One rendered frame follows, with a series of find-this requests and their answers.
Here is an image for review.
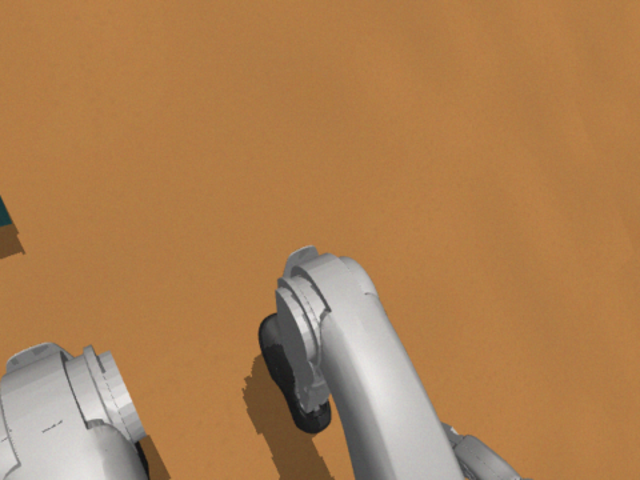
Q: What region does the right robot foot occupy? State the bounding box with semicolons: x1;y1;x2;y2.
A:
258;313;331;434

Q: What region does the right robot hand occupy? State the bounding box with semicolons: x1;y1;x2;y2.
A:
440;421;523;480

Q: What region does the carton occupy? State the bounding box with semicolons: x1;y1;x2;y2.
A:
0;196;12;227

